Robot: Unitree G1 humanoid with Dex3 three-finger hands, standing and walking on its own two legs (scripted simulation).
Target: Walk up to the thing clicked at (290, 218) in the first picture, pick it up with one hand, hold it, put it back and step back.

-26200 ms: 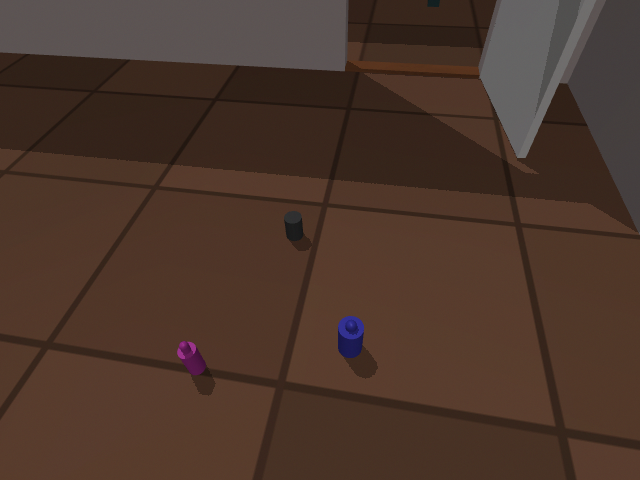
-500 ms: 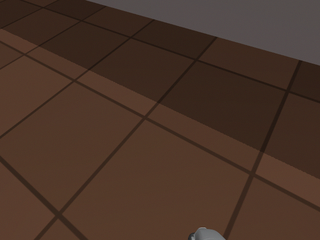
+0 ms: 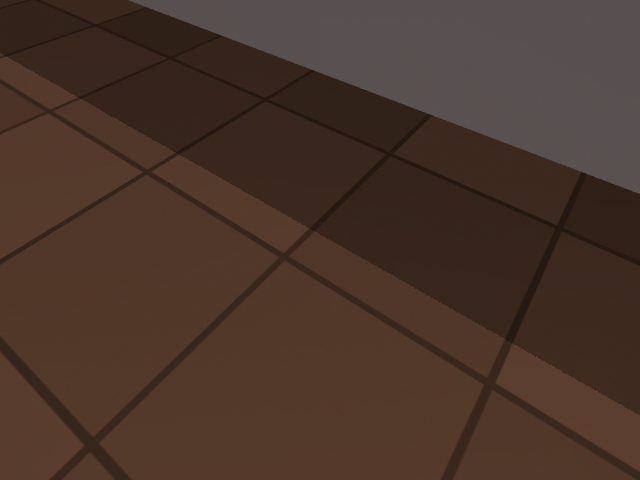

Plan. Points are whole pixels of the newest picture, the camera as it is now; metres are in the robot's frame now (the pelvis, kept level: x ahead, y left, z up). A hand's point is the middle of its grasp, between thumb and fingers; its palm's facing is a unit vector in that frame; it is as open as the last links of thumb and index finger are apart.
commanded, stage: walk up
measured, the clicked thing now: out of the picture -0.11 -1.02 -0.71
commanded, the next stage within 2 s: stand in 0.38 s
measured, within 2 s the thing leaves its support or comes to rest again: neither
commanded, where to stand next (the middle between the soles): +0.09 -0.01 m, yaw +1 degrees
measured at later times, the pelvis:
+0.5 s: pelvis +0.02 +0.00 +0.02, yaw +1 degrees
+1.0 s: pelvis +0.04 +0.00 +0.02, yaw +1 degrees
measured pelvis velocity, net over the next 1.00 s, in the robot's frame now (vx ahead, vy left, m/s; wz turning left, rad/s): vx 0.04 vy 0.00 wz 0.01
